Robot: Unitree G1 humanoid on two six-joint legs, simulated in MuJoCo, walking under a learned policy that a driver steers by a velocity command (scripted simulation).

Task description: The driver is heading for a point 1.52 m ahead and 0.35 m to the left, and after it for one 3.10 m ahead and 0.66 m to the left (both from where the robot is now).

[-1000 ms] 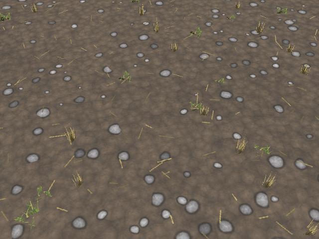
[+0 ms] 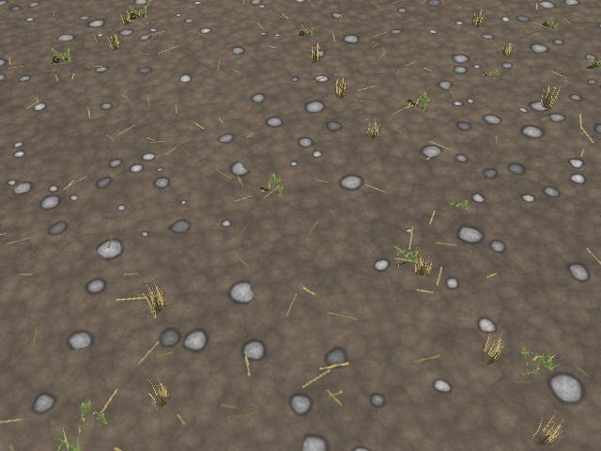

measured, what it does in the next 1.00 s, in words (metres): walks ahead, turning left: left foot, then right foot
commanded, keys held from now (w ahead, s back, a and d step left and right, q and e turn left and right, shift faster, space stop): w+q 0.58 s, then w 0.42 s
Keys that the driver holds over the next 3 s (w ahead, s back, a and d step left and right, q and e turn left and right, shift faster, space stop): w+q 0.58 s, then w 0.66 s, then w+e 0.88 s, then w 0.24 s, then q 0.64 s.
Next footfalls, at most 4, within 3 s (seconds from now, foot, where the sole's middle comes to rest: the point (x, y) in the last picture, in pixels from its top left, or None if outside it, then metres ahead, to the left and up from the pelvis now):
0.28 left None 0.33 0.15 -0.78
0.78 right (315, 400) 0.65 0.04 -0.78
1.28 left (180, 339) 0.80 0.39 -0.78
1.82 right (249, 238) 1.15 0.25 -0.78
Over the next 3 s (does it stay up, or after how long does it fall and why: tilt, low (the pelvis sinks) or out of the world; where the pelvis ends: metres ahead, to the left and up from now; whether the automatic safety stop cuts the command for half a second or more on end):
stays up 1.44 0.36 0.00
